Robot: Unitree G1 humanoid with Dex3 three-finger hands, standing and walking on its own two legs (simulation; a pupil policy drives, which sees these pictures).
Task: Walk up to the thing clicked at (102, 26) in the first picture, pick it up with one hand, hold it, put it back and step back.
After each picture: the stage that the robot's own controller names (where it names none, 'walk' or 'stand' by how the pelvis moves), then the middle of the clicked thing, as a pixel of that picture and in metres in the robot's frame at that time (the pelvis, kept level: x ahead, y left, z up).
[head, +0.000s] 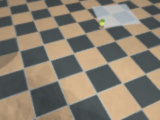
stand; (102, 23) +1.83 -0.28 -0.72
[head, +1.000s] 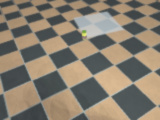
walk; (84, 34) +1.71 +0.11 -0.70
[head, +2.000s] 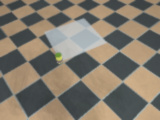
walk; (59, 58) +1.11 +0.34 -0.72
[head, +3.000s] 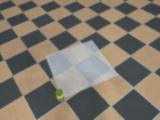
walk; (60, 95) +0.69 +0.27 -0.72
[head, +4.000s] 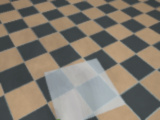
walk; out of the picture +0.43 +0.18 -0.70
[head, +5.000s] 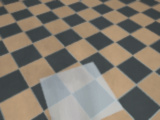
stand; out of the picture +0.37 +0.20 -0.72
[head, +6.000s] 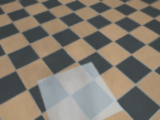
stand; out of the picture +0.33 +0.22 -0.72
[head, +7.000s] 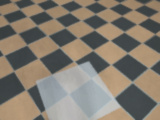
stand; out of the picture +0.35 +0.22 -0.72
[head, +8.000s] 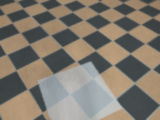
stand; out of the picture +0.35 +0.22 -0.73
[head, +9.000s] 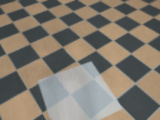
stand; out of the picture +0.34 +0.22 -0.73
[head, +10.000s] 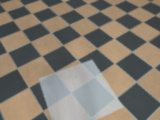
go down; out of the picture +0.35 +0.21 -0.72
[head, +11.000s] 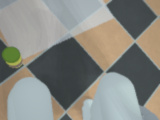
go down; (13, 58) +0.44 +0.24 -0.30
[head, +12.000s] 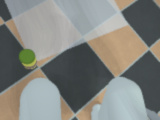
approach; (28, 59) +0.44 +0.22 -0.30
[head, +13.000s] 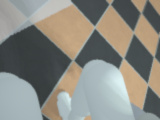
close in; out of the picture +0.43 +0.27 -0.22
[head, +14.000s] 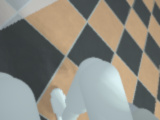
close; out of the picture +0.42 +0.28 -0.23
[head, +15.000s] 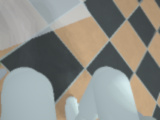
lift; out of the picture +0.35 +0.25 -0.18
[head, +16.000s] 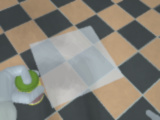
lift; (30, 88) +0.32 +0.18 +0.00
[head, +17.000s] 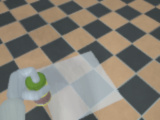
hold; (39, 89) +0.33 +0.16 +0.00
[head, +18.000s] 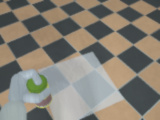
hold; (40, 91) +0.32 +0.17 +0.00
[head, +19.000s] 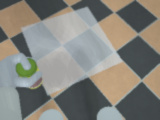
crouch; (30, 74) +0.38 +0.19 -0.07
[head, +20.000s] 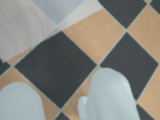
lower; out of the picture +0.46 +0.26 -0.14
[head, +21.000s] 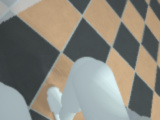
lower; out of the picture +0.43 +0.28 -0.23
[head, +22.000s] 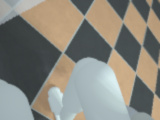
lower; out of the picture +0.43 +0.28 -0.23
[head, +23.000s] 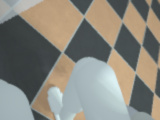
lower; out of the picture +0.43 +0.28 -0.23
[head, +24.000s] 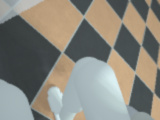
lower; out of the picture +0.43 +0.28 -0.23
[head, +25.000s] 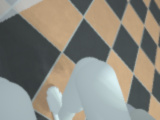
open; out of the picture +0.42 +0.27 -0.24
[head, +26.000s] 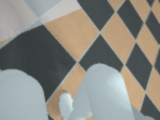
stand; out of the picture +0.42 +0.26 -0.24
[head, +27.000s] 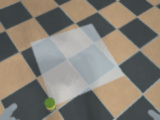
stand; (50, 104) +0.40 +0.19 -0.58
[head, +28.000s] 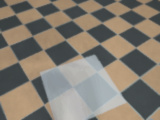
stand; out of the picture +0.38 +0.19 -0.66
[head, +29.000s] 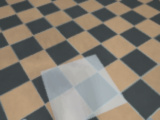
stand; out of the picture +0.38 +0.18 -0.66
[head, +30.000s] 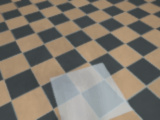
stand; out of the picture +0.39 +0.18 -0.72
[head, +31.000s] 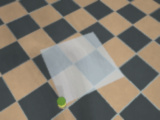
walk; (61, 103) +0.46 +0.13 -0.70
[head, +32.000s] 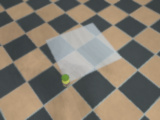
walk; (66, 80) +0.70 +0.19 -0.70
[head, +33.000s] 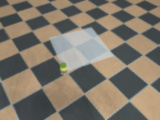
stand; (63, 68) +1.00 +0.19 -0.71
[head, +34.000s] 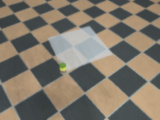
stand; (63, 68) +0.99 +0.21 -0.72
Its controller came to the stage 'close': yes
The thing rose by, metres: 0.70
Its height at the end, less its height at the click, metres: +0.00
